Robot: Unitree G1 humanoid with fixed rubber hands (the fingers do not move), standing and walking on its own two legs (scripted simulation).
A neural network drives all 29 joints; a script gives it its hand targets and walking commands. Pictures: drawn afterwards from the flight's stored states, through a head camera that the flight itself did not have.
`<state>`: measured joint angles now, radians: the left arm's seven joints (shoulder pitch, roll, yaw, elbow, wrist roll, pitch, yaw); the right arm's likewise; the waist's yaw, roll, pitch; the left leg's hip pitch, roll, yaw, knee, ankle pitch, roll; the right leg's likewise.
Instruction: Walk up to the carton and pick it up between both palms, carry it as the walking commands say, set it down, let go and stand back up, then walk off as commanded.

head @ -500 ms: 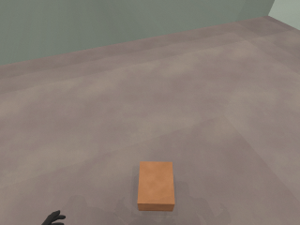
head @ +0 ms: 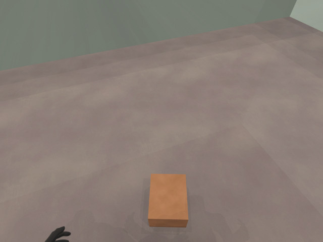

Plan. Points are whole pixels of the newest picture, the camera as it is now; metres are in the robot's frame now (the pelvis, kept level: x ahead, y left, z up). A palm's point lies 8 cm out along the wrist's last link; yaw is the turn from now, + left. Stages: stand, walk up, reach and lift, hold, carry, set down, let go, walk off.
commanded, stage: walk up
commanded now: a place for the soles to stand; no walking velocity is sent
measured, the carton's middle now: (168, 199) +0.47 +0.01 -0.67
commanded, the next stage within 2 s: none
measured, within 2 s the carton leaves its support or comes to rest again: neither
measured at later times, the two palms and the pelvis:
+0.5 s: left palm out of the picture +0.12 +0.31 -0.08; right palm out of the picture +0.08 -0.32 -0.08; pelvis +0.00 +0.00 +0.00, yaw +0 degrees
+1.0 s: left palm out of the picture +0.11 +0.31 -0.08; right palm out of the picture +0.08 -0.32 -0.08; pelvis +0.00 +0.00 +0.00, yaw +0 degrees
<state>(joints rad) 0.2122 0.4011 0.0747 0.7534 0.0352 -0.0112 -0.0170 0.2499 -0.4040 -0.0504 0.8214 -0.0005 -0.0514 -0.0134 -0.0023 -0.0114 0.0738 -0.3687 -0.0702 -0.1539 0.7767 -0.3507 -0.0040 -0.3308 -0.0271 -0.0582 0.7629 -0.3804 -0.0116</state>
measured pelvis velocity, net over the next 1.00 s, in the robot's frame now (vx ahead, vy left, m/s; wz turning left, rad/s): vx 0.00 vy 0.00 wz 0.00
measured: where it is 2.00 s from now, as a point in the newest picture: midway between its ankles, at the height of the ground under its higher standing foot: outside the picture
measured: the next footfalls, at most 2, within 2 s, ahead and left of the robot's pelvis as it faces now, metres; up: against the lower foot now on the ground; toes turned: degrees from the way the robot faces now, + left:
none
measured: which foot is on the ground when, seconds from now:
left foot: down 0.00-1.00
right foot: down 0.00-1.00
